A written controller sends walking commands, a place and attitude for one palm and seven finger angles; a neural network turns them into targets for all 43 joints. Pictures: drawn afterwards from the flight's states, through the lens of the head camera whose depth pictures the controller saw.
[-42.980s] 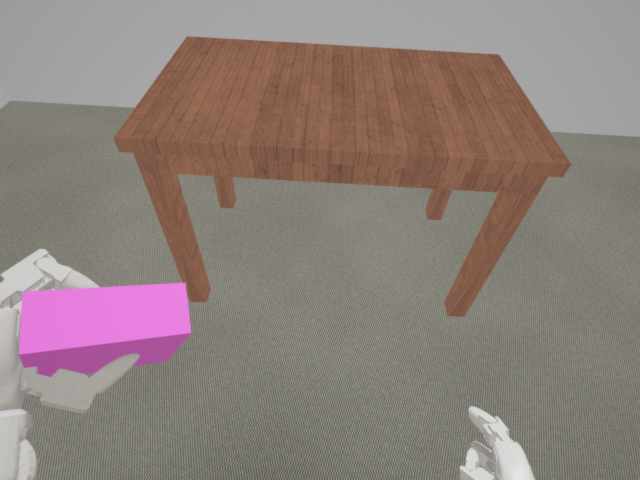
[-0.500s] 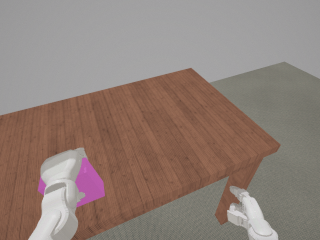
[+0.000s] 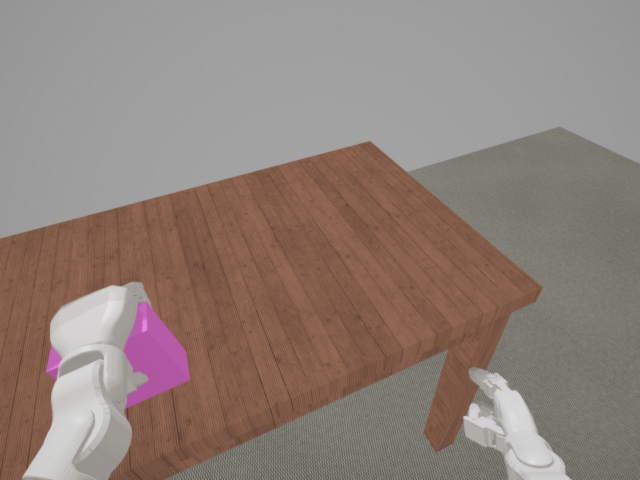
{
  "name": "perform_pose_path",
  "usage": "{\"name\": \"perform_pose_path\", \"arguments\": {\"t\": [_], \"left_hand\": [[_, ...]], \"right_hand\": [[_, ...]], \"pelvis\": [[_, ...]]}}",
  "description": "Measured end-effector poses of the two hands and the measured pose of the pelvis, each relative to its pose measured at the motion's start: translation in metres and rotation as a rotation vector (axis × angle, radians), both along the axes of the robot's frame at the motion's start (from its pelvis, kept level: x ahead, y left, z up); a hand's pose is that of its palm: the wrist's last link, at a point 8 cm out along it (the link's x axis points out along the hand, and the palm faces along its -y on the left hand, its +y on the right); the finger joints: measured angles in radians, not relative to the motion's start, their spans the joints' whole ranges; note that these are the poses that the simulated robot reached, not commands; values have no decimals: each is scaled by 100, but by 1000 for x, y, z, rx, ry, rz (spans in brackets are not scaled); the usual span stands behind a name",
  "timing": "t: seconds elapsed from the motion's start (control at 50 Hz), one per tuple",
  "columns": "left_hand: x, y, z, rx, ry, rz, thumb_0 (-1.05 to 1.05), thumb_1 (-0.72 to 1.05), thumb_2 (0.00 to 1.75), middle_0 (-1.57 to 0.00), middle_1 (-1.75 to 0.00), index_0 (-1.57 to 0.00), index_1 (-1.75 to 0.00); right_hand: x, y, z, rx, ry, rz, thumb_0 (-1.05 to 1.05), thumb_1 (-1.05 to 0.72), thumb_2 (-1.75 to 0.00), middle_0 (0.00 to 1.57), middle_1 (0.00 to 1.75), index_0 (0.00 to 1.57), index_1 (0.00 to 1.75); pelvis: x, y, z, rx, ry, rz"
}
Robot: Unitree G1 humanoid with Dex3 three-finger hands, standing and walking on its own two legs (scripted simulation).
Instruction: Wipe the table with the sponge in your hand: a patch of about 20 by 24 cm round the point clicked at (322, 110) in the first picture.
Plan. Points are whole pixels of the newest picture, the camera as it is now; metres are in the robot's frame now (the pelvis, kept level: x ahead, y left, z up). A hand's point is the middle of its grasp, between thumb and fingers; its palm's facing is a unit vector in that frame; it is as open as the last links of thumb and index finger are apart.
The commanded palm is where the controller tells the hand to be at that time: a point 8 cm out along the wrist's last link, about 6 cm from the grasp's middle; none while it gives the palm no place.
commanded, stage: lift the sponge slowly off the table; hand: left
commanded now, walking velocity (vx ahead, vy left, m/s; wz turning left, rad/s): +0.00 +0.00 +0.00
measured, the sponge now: (133, 368) +0.23 +0.29 +0.03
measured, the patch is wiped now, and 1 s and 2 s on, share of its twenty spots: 1.00 1.00 1.00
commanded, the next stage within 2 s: bring the sponge back beside the body in 0.66 s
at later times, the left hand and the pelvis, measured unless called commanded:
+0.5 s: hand (116, 316) +0.25 +0.30 +0.11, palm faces +0.07 -0.11 -0.99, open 9.2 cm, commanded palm +0.21 +0.29 +0.19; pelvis -0.01 -0.01 +0.00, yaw +0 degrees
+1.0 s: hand (107, 320) +0.24 +0.30 +0.12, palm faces +0.11 -0.13 -0.99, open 9.2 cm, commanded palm +0.20 +0.29 +0.19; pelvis -0.01 +0.01 +0.00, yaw +0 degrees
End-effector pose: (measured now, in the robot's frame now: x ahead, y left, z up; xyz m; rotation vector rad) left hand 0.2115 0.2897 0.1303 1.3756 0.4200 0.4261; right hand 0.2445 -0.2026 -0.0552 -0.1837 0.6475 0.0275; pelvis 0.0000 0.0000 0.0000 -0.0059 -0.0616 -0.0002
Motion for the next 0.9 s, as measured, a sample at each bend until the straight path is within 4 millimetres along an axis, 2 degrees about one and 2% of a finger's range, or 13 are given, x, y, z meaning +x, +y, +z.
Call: {"name": "perform_pose_path", "arguments": {"t": [0.14,0.36,0.5,0.62,0.82,0.9], "left_hand": [[-3,2,8,20,9,-4,0,-46,109,-80,-142,-83,-141],[8,-3,26,35,-26,-40,0,-46,109,-81,-142,-83,-141],[15,2,33,37,-26,-19,0,-46,109,-81,-142,-83,-141],[12,0,42,27,-62,-36,0,-46,109,-80,-142,-83,-141],[5,4,29,-5,-28,-18,0,-46,109,-81,-142,-83,-141],[6,5,31,11,-40,-30,0,-46,109,-81,-142,-83,-141]], "right_hand": [[-1,-4,0,-9,-13,-3,1,-91,-90,20,30,20,30],[-11,-1,-4,5,-12,-4,1,-91,-90,20,30,20,30],[-16,-3,-7,8,3,-11,1,-91,-90,20,30,20,30],[-14,-3,-5,11,-8,-13,1,-91,-90,20,30,20,30],[-5,8,3,0,-30,12,1,-91,-90,20,30,20,30],[-3,15,5,2,-38,25,1,-91,-90,20,30,20,30]], "pelvis": [[-6,-4,0,1,-10,6],[-12,-6,0,2,-10,6],[-13,-5,0,4,-5,3],[-11,-2,0,3,-5,-2],[-14,2,0,1,-7,8],[-15,4,0,0,-7,6]]}}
